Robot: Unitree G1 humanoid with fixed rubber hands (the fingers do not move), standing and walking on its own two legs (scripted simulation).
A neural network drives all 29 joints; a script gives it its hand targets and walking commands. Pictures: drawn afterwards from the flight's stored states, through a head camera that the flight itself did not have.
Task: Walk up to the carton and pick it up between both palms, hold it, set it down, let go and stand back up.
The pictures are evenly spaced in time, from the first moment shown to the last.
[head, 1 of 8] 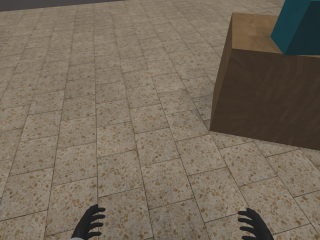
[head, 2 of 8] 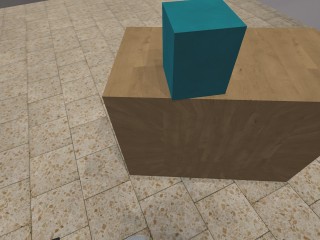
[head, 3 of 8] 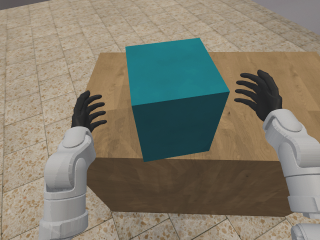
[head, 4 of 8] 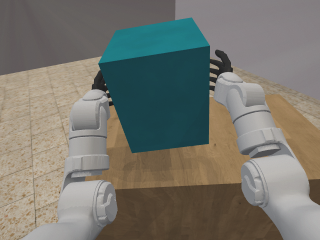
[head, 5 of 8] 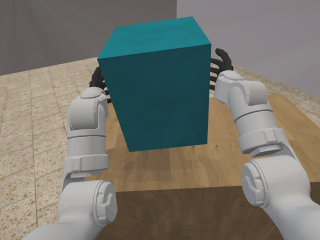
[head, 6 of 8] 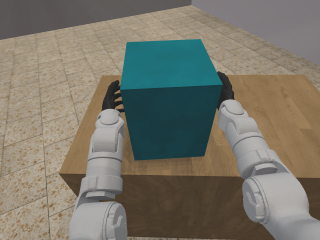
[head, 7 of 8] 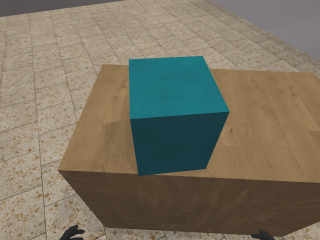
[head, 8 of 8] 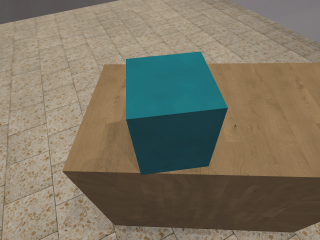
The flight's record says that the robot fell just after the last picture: no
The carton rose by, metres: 0.20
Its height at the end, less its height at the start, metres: +0.00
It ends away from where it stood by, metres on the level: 0.02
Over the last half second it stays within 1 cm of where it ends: yes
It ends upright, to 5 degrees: yes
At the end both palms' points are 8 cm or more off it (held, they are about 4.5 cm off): yes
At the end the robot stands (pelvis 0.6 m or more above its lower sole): yes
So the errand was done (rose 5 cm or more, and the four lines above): yes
